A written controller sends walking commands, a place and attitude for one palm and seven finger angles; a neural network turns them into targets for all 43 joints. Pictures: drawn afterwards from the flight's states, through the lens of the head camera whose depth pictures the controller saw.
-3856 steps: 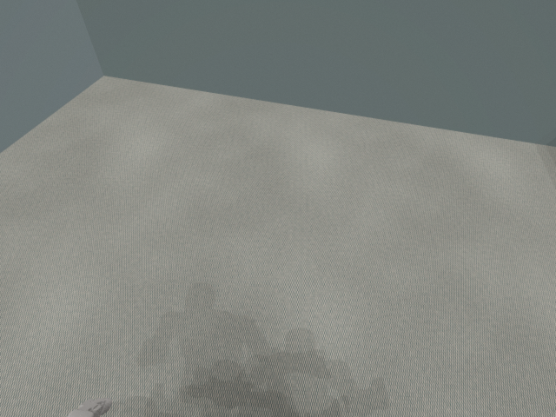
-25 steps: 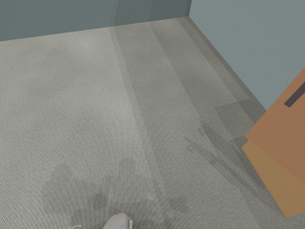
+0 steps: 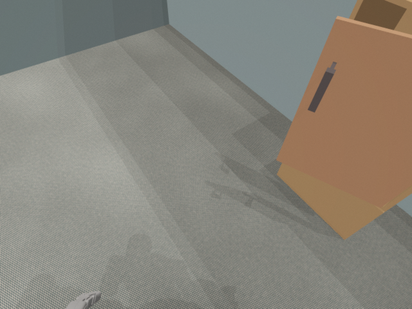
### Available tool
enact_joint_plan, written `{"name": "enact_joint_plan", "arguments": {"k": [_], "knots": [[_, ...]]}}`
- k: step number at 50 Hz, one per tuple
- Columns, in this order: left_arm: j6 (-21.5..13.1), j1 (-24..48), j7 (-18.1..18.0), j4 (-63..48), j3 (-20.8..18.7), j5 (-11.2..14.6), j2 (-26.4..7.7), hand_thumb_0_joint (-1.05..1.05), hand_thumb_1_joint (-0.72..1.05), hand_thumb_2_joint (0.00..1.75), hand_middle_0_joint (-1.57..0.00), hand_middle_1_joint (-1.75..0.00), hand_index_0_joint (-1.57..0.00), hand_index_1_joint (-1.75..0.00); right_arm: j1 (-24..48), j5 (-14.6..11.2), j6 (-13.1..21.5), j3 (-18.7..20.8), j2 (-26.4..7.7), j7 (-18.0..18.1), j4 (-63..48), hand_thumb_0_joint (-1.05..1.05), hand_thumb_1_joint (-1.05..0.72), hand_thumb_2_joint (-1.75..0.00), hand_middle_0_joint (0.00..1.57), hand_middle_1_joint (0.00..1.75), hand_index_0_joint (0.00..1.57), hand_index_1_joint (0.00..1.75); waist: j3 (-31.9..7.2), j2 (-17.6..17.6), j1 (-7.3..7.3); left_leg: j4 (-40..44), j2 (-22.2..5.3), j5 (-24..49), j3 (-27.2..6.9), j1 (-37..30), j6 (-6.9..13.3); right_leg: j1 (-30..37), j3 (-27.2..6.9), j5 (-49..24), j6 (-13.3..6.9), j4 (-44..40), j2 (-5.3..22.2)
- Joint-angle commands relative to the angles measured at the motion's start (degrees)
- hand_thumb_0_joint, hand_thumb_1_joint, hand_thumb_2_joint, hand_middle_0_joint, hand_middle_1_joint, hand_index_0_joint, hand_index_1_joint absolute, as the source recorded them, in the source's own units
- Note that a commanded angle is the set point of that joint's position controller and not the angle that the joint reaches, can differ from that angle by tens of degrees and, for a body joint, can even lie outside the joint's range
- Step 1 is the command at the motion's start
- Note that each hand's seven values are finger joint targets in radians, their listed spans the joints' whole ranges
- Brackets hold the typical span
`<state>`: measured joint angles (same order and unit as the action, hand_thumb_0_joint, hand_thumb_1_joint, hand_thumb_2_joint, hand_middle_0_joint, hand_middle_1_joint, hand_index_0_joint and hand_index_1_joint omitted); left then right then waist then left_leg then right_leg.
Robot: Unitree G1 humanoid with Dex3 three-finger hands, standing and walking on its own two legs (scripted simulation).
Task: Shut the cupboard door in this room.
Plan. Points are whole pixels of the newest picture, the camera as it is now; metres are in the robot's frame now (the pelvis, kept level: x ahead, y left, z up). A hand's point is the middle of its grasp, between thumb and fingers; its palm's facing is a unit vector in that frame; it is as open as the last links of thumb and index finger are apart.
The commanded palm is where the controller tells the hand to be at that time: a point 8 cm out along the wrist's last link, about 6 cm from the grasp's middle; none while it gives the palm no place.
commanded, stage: turn to face it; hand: left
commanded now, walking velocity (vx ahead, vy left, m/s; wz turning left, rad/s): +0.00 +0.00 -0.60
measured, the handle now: (322, 87) +0.68 -0.30 +0.02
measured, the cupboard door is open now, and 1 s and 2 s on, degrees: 23 23 23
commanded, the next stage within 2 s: take the last steps up to it in 0.74 s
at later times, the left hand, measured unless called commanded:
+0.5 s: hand (119, 302) +0.15 +0.20 -0.18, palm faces -0.23 -0.95 -0.19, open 7.4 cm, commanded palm none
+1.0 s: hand (153, 292) +0.17 +0.13 -0.15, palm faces -0.42 -0.88 -0.23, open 7.3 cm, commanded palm none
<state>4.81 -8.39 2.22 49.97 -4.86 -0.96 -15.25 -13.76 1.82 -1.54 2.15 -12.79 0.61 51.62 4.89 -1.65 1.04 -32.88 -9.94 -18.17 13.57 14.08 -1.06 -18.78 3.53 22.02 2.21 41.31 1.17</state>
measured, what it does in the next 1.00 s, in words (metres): steps on the spot, turning right: right foot, then left foot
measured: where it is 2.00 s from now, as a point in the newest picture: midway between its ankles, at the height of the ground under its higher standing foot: (261, 308)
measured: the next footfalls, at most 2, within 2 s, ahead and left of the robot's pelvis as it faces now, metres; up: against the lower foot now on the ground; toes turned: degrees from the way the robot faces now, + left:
right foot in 0.04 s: +0.03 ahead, -0.14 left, +0.00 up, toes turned -5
left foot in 0.40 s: +0.11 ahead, +0.12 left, +0.00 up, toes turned -10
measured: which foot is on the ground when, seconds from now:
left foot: down 0.00-0.04, up 0.06-0.38, down 0.40-0.80, up 0.82-1.00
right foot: up 0.00-0.02, down 0.04-0.40, up 0.42-0.78, down 0.80-1.00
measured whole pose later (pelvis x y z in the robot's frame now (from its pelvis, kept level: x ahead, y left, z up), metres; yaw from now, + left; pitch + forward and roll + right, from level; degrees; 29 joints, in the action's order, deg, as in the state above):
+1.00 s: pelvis +0.03 -0.01 +0.00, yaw -26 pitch +1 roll +0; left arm 1.4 -12.4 -0.1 54.6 -2.3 -1.2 -10.1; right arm -14.9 1.7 -3.0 2.9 -13.2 0.0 56.3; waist 2.0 -1.7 1.9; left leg -57.1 -4.6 -24.1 4.0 26.5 -3.5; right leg -9.7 0.6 16.8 -1.7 25.5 -0.9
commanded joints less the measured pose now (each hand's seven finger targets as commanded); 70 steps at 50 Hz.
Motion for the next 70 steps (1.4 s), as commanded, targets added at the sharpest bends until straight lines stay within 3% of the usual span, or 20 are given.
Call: {"name": "enact_joint_plan", "arguments": {"k": [1, 2, 3, 8, 18, 20, 21, 26, 34, 37, 38, 40, 46, 51, 54, 55, 57, 58, 62, 70], "knots": [[-3.37, -8.91, -0.85, -2.08, -1.95, -0.79, -10.52, 0.00, 0.90, 0.90, -0.20, -0.30, -0.20, -0.30, 0.80, -1.27, 0.71, 3.00, -8.24, 0.27, -5.09, 0.00, -0.90, -0.90, 0.20, 0.30, 0.20, 0.30, -10.15, 9.71, -4.86, -13.43, -1.68, 1.48, -1.20, 9.32, -1.37, 19.31, -14.48, -22.53, -6.03, -22.67, 11.19], [-3.59, -10.47, -1.65, -1.30, -2.65, -0.50, -14.84, 0.00, 0.90, 0.90, -0.20, -0.30, -0.20, -0.30, 4.46, -1.00, 0.31, 2.04, -5.73, 0.28, -7.65, 0.00, -0.90, -0.90, 0.20, 0.30, 0.20, 0.30, -7.46, 20.39, -6.05, -25.92, 5.15, -20.02, -4.13, 20.72, -3.20, 18.57, -28.04, -39.30, -12.16, -22.55, 20.68], [-3.53, -11.09, -2.23, -1.32, -2.43, -0.01, -14.53, 0.00, 0.90, 0.90, -0.20, -0.30, -0.20, -0.30, 4.76, -1.07, -0.43, 1.91, -7.40, 0.74, -7.57, 0.00, -0.90, -0.90, 0.20, 0.30, 0.20, 0.30, -7.48, 16.00, -5.84, -32.65, 4.23, -17.69, -11.53, 21.61, -2.67, 15.75, -27.21, -36.15, -15.22, -22.98, 21.71], [-3.91, -1.89, -2.88, -3.73, -1.18, -0.09, -8.63, 0.00, 0.90, 0.90, -0.20, -0.30, -0.20, -0.30, 3.45, -0.86, -0.30, 2.10, -7.21, 0.36, -5.04, 0.00, -0.90, -0.90, 0.20, 0.30, 0.20, 0.30, -6.56, 12.55, -1.13, -30.79, 3.83, -5.32, -13.15, 19.53, -4.20, 12.45, -16.72, -36.37, -12.22, -19.86, 11.73], [-2.75, 0.81, -2.29, -3.73, -1.73, 0.08, -8.82, 0.00, 0.90, 0.90, -0.20, -0.30, -0.20, -0.30, -3.16, -1.49, 1.19, 1.85, -6.91, 1.12, -3.73, 0.00, -0.90, -0.90, 0.20, 0.30, 0.20, 0.30, -8.11, 8.52, 2.01, 6.62, 8.01, 6.99, -11.20, -5.15, -3.19, -0.58, -20.79, -23.60, -7.59, -12.75, 6.30], [-2.27, -2.30, -1.71, -5.11, -0.63, 0.83, -2.81, 0.00, 0.90, 0.90, -0.20, -0.30, -0.20, -0.30, -5.61, -0.32, 1.95, 3.40, -16.00, 1.43, -4.07, 0.00, -0.90, -0.90, 0.20, 0.30, 0.20, 0.30, -9.96, -18.50, 1.75, 16.90, -14.03, 13.65, -33.67, -12.85, 5.37, -13.47, -7.50, 10.98, -1.32, 7.77, -5.79], [-2.05, -0.49, -1.71, -5.31, -0.83, 0.19, -4.67, 0.00, 0.90, 0.90, -0.20, -0.30, -0.20, -0.30, -5.55, 0.00, 1.54, 3.15, -16.12, 1.61, -4.61, 0.00, -0.90, -0.90, 0.20, 0.30, 0.20, 0.30, -8.18, -14.22, 2.56, 17.03, -17.79, 14.23, -34.46, -6.73, 9.59, -11.83, -7.52, 14.52, -1.20, 18.32, -3.24], [-1.32, -1.63, -0.21, -2.76, -1.25, -0.23, -3.56, 0.00, 0.90, 0.90, -0.20, -0.30, -0.20, -0.30, 1.79, 0.25, 1.67, 1.44, -10.23, 1.98, -5.92, 0.00, -0.90, -0.90, 0.20, 0.30, 0.20, 0.30, -4.36, -9.33, -1.15, 15.12, -8.04, 19.56, -17.71, -2.80, 7.85, -10.99, -4.77, 4.32, 0.63, 24.31, -0.41], [-1.87, 0.95, -0.51, -2.84, 0.38, -0.13, -0.94, 0.00, 0.90, 0.90, -0.20, -0.30, -0.20, -0.30, -4.27, 0.03, 1.29, 2.55, -10.86, 1.40, -1.56, 0.00, -0.90, -0.90, 0.20, 0.30, 0.20, 0.30, -8.24, -10.96, 1.60, 10.92, -8.89, 27.34, -14.16, -9.37, 9.22, -3.91, 0.33, 4.52, -0.09, 3.23, -1.15], [-2.54, -4.27, -0.93, -1.06, 0.23, 0.00, -1.50, 0.00, 0.90, 0.90, -0.20, -0.30, -0.20, -0.30, -2.39, -0.45, 1.00, 2.97, -11.37, 1.15, -1.07, 0.00, -0.90, -0.90, 0.20, 0.30, 0.20, 0.30, -10.02, -9.10, -1.29, 5.06, -7.97, 25.81, -11.21, -6.00, 6.35, 6.56, 1.19, -7.76, -1.34, -12.90, -1.65], [-2.95, -6.78, -1.19, -0.05, -0.19, -0.28, -3.75, 0.00, 0.90, 0.90, -0.20, -0.30, -0.20, -0.30, -2.29, -0.92, 0.92, 2.99, -10.22, 0.90, -0.95, 0.00, -0.90, -0.90, 0.20, 0.30, 0.20, 0.30, -10.31, -4.04, -2.27, 0.84, -5.38, 18.74, -8.91, -1.27, 3.32, 12.87, -2.13, -14.53, -2.24, -19.81, 0.56], [-3.99, -10.32, -2.38, 1.59, -1.45, -0.60, -12.17, 0.00, 0.90, 0.90, -0.20, -0.30, -0.20, -0.30, 2.25, -1.12, 0.38, 1.50, -4.76, 0.62, -3.92, 0.00, -0.90, -0.90, 0.20, 0.30, 0.20, 0.30, -6.87, 17.30, -4.85, -19.57, 6.29, -18.14, -5.84, 17.55, -2.10, 17.21, -25.74, -38.55, -12.96, -23.82, 20.90], [-4.65, -2.97, -3.03, 0.58, -0.10, -0.21, -5.40, 0.00, 0.90, 0.90, -0.20, -0.30, -0.20, -0.30, -0.31, -0.23, 0.13, 1.76, -5.46, -0.03, -0.27, 0.00, -0.90, -0.90, 0.20, 0.30, 0.20, 0.30, -4.56, 13.81, -0.31, -28.67, 4.66, -5.12, -11.09, 18.73, -2.97, 12.69, -13.07, -20.98, -12.81, -25.02, 10.58], [-5.21, -5.87, -2.31, 2.52, -0.83, -0.76, -7.02, 0.00, 0.90, 0.90, -0.20, -0.30, -0.20, -0.30, 2.48, -0.12, 1.44, 1.65, -3.74, -0.44, -1.19, 0.00, -0.90, -0.90, 0.20, 0.30, 0.20, 0.30, -3.21, 9.21, -1.94, -11.92, 6.01, -6.52, -8.42, 13.30, -2.35, 11.30, -16.73, -6.92, -14.83, -26.57, 10.97], [-5.00, -3.71, -1.75, 3.07, -0.93, -0.47, -6.19, 0.00, 0.90, 0.90, -0.20, -0.30, -0.20, -0.30, -4.37, -0.14, 2.65, 1.61, -3.51, 0.32, 1.12, 0.00, -0.90, -0.90, 0.20, 0.30, 0.20, 0.30, -2.91, 8.49, 1.56, 1.82, 7.62, 0.43, -6.58, -0.32, -1.76, 4.31, -15.95, -2.99, -12.78, -22.07, 7.97], [-4.77, -2.89, -1.52, 2.74, -0.68, -0.03, -4.94, 0.00, 0.90, 0.90, -0.20, -0.30, -0.20, -0.30, -9.02, -0.07, 3.25, 1.76, -4.88, 0.69, 2.72, 0.00, -0.90, -0.90, 0.20, 0.30, 0.20, 0.30, -3.73, 4.79, 3.74, 7.90, 7.15, 3.86, -7.41, -9.72, -1.61, -2.27, -13.67, -0.82, -10.76, -16.96, 5.34], [-4.63, -2.59, -0.65, -0.03, 0.72, 0.18, 0.73, 0.00, 0.90, 0.90, -0.20, -0.30, -0.20, -0.30, -19.02, 1.18, 3.90, 3.79, -15.04, 1.86, 4.84, 0.00, -0.90, -0.90, 0.20, 0.30, 0.20, 0.30, -4.79, -19.94, 7.00, 22.31, -18.03, -15.10, -42.50, -19.93, 6.36, -21.72, -2.40, 11.72, -4.30, 12.77, -4.74], [-4.32, 0.99, -0.31, -1.12, 0.15, -0.81, -2.25, 0.00, 0.90, 0.90, -0.20, -0.30, -0.20, -0.30, -17.77, 0.73, 3.51, 3.53, -15.33, 2.09, 4.37, 0.00, -0.90, -0.90, 0.20, 0.30, 0.20, 0.30, -1.55, -11.26, 6.76, 24.99, -20.94, -18.17, -43.20, -13.43, 9.11, -22.45, -7.75, 9.24, -4.82, 20.25, -0.40], [-3.78, -1.59, 1.05, 1.64, -0.75, -1.38, -1.70, 0.00, 0.90, 0.90, -0.20, -0.30, -0.20, -0.30, -8.71, 0.51, 4.49, 1.29, -8.11, 2.24, 1.99, 0.00, -0.90, -0.90, 0.20, 0.30, 0.20, 0.30, 3.13, -6.63, 1.05, 24.15, -12.10, -1.93, -24.18, -4.40, 5.58, -20.10, -7.04, -5.04, -2.74, 26.30, 2.53], [-3.34, 2.98, 1.26, 0.91, 1.07, -0.76, 1.71, 0.00, 0.90, 0.90, -0.20, -0.30, -0.20, -0.30, -13.06, 0.36, 4.56, 1.81, -7.75, 1.60, 5.18, 0.00, -0.90, -0.90, 0.20, 0.30, 0.20, 0.30, 1.52, -8.58, 1.90, 20.36, -8.65, 18.62, -7.97, -9.27, 6.44, -17.79, -0.92, -12.43, -1.08, 8.82, 3.39]]}}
